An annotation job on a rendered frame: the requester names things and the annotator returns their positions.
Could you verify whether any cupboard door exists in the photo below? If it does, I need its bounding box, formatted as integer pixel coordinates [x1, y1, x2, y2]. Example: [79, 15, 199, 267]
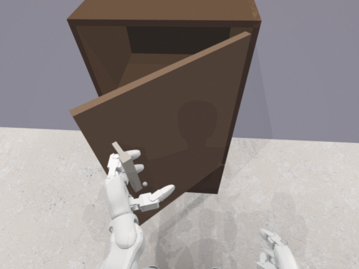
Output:
[69, 31, 251, 226]

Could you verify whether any right robot hand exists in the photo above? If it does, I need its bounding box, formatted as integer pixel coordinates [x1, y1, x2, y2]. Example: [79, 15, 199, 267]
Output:
[256, 228, 299, 269]

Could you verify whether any left robot hand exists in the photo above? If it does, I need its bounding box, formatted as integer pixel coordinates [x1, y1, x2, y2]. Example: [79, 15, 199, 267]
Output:
[104, 150, 175, 220]

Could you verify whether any handle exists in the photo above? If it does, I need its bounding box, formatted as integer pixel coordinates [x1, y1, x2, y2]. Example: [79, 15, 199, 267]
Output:
[112, 142, 142, 192]

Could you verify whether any robot left forearm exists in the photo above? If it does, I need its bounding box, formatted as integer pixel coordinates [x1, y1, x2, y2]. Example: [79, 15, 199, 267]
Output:
[100, 213, 146, 269]

